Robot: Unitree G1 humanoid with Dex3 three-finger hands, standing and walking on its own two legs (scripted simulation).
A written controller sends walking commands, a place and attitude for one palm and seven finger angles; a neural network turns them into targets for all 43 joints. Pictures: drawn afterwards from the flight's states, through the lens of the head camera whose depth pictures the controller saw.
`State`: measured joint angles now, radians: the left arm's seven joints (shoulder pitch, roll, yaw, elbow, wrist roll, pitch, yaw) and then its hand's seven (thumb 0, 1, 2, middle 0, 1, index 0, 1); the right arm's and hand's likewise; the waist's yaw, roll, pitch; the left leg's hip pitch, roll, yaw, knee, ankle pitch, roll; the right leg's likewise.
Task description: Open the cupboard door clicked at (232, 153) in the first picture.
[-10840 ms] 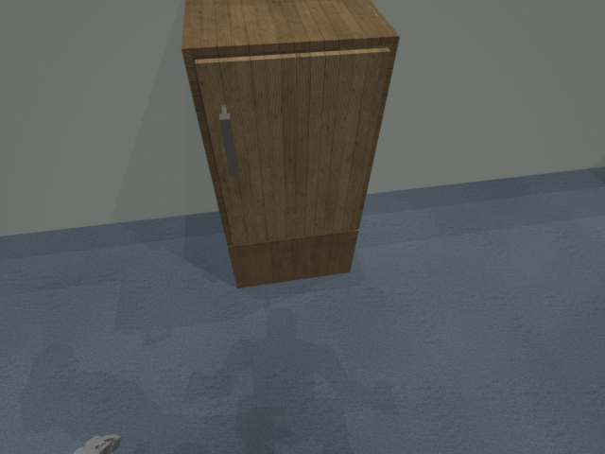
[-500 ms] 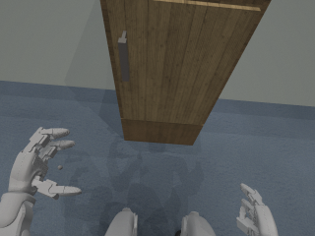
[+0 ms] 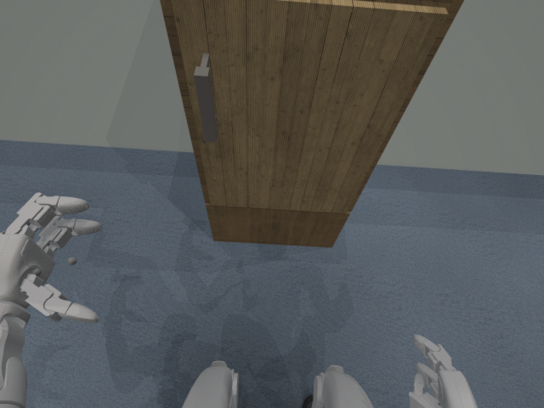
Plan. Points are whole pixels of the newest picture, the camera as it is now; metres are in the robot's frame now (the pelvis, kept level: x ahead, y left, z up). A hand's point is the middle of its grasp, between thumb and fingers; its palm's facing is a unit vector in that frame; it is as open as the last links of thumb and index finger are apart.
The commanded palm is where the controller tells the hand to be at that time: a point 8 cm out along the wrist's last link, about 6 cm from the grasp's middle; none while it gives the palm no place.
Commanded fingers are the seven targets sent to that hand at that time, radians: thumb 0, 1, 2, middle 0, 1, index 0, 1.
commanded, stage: raise the hand with hooked fingers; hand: left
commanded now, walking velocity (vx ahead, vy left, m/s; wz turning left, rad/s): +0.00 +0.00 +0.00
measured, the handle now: (208, 100) +0.61 +0.16 +0.04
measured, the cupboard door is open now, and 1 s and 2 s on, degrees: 0 0 0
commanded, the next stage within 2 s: move the hooked fingers beside the handle in 0.40 s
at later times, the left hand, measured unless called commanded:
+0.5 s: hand (79, 269) +0.28 +0.27 +0.04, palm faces +0.03 -1.00 -0.05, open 13.9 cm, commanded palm +0.25 +0.31 +0.05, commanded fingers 0.00 -0.50 0.30 -0.30 -1.20 -0.30 -1.20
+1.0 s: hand (114, 207) +0.37 +0.25 +0.04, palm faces +0.02 -1.00 -0.03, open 13.9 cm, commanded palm +0.35 +0.30 +0.04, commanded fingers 0.00 -0.50 0.30 -0.30 -1.20 -0.30 -1.20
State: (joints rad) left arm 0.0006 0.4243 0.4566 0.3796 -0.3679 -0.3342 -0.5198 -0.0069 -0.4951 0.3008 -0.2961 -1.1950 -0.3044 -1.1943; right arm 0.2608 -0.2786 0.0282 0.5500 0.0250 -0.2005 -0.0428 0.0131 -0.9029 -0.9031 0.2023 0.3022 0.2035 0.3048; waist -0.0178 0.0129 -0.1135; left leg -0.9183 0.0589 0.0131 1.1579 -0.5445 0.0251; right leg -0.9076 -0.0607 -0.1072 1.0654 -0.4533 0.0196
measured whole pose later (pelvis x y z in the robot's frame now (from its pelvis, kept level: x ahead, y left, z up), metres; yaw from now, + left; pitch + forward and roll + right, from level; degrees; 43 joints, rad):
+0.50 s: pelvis -0.01 -0.01 +0.00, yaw +0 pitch +17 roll -3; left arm 0.01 0.40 0.45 0.41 -0.36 -0.37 -0.52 -0.01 -0.50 0.30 -0.30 -1.20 -0.31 -1.20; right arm 0.25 -0.27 0.03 0.54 0.03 -0.19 -0.05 0.01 -0.90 -0.90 0.20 0.30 0.20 0.30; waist -0.02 0.01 -0.11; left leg -0.91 0.06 0.01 1.15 -0.53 0.02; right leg -0.90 -0.06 -0.11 1.06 -0.45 0.01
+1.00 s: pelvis -0.01 -0.01 +0.00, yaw -1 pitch +19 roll -3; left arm -0.35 0.46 0.46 0.70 -0.26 -0.36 -0.46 -0.01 -0.50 0.30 -0.30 -1.20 -0.31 -1.20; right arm 0.28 -0.28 0.03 0.58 0.02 -0.14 -0.05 0.01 -0.90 -0.90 0.20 0.30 0.20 0.30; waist -0.07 0.01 -0.11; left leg -0.96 0.07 0.02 1.15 -0.52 0.02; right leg -0.97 -0.05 -0.09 1.08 -0.44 0.01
